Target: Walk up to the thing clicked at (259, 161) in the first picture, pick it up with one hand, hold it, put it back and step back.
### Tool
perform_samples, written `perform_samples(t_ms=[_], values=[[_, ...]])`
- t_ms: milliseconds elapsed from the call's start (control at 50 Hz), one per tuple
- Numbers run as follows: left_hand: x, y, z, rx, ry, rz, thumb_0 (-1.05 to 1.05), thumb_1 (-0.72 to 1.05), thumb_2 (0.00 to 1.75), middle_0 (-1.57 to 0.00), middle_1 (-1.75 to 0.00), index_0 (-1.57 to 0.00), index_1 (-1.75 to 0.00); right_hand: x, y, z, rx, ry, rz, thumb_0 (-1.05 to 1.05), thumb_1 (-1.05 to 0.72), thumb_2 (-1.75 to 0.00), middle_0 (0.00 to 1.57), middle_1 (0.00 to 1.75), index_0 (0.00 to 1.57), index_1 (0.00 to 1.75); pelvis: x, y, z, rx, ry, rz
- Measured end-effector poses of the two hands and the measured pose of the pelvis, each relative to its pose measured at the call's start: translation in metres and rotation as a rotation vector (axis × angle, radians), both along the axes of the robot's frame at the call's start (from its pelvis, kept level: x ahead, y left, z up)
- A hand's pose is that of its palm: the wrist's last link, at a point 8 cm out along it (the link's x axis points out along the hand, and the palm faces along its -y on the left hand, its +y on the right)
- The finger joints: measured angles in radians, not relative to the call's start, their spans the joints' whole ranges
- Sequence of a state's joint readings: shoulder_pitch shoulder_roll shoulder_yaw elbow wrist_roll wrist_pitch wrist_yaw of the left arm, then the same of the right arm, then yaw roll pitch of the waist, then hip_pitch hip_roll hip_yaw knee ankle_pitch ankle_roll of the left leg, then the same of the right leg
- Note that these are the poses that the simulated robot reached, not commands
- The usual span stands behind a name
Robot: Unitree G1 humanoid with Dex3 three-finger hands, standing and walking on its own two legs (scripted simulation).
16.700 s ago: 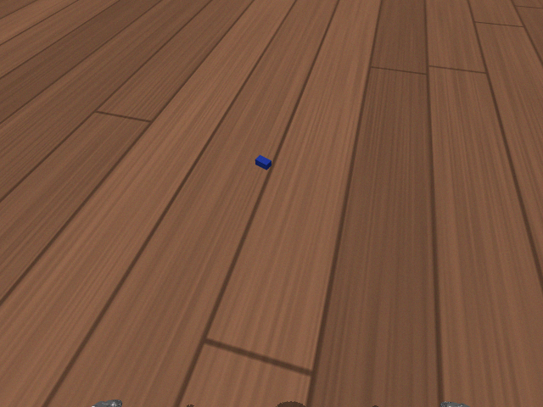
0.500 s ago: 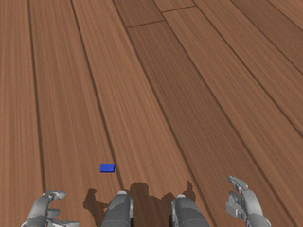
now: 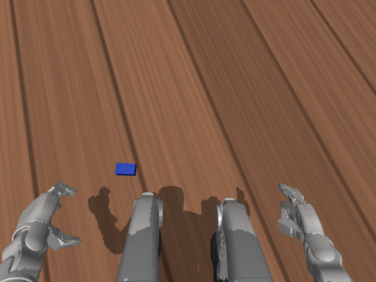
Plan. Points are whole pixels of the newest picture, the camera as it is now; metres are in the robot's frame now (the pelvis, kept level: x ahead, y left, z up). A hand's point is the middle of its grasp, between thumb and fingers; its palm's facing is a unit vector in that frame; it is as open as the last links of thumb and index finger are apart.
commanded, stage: rise first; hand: left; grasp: from above
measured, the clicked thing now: (126, 169) +0.42 +0.26 -0.53
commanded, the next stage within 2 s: approach in 1.66 s
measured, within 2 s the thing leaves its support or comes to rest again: neither
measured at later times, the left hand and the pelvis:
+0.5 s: hand (84, 194) +0.29 +0.33 -0.30, palm faces -0.48 -0.25 -0.84, open 12.5 cm; pelvis -0.05 +0.00 -0.16, yaw -4 degrees
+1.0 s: hand (91, 185) +0.33 +0.33 -0.37, palm faces -0.46 -0.10 -0.88, open 11.9 cm; pelvis -0.05 +0.00 -0.21, yaw -6 degrees
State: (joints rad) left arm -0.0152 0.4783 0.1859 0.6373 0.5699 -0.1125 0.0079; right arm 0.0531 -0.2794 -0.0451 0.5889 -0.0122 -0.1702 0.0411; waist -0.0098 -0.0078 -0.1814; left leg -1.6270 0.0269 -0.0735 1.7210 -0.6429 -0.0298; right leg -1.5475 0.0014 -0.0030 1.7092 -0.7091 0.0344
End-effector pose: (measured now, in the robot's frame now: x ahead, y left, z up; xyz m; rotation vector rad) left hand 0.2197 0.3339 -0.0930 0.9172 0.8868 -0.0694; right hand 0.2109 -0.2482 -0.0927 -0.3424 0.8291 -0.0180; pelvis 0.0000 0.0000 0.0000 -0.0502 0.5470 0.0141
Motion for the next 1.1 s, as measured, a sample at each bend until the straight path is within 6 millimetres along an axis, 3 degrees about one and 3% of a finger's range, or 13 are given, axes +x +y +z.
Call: perform_samples(t_ms=[200, 380, 480, 600, 1100], values=[[0.053, 0.003, -0.079, 0.147, -0.091, -0.203, -0.01, -0.31, 0.79, -0.34, -0.81, -0.33, -0.82, -0.057, -0.015, -0.112, -0.012, 0.196, -0.039, 0.01, -0.94, -0.91, 0.2, 0.3, 0.2, 0.3, -0.027, -0.002, -0.085, -0.017, 0.044, -0.026], [0.07, 0.005, -0.128, 0.222, -0.111, -0.34, -0.01, -0.3, 0.8, -0.37, -0.77, -0.35, -0.77, -0.123, -0.02, -0.171, -0.017, 0.36, -0.089, 0.01, -0.95, -0.92, 0.2, 0.3, 0.2, 0.3, -0.046, -0.003, -0.137, -0.028, 0.022, -0.042], [0.077, 0.006, -0.148, 0.247, -0.139, -0.403, -0.01, -0.27, 0.8, -0.36, -0.74, -0.35, -0.75, -0.147, -0.023, -0.188, -0.035, 0.415, -0.098, 0.01, -0.92, -0.91, 0.2, 0.3, 0.2, 0.3, -0.052, -0.003, -0.159, -0.035, 0.003, -0.048], [0.09, 0.006, -0.167, 0.283, -0.172, -0.462, 0.0, -0.24, 0.79, -0.35, -0.71, -0.34, -0.72, -0.159, -0.028, -0.201, -0.066, 0.448, -0.095, 0.01, -0.9, -0.9, 0.2, 0.3, 0.2, 0.3, -0.055, -0.002, -0.179, -0.047, -0.012, -0.052], [0.119, 0.003, -0.222, 0.355, -0.197, -0.571, 0.0, -0.11, 0.68, -0.45, -0.57, -0.44, -0.58, -0.141, -0.025, -0.234, -0.107, 0.51, -0.07, 0.0, -0.89, -0.9, 0.2, 0.3, 0.2, 0.3, -0.042, 0.002, -0.214, -0.065, -0.001, -0.066]])
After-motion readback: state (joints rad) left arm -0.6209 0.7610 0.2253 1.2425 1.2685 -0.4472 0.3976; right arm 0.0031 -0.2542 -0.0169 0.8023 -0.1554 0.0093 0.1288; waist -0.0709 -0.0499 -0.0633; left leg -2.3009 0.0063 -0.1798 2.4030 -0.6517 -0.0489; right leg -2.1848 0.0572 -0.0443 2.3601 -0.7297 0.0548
